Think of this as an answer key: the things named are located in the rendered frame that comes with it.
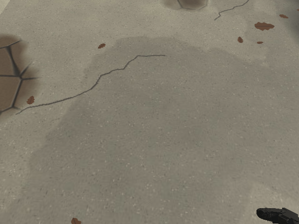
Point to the robot right hand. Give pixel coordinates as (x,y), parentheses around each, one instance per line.
(278,216)

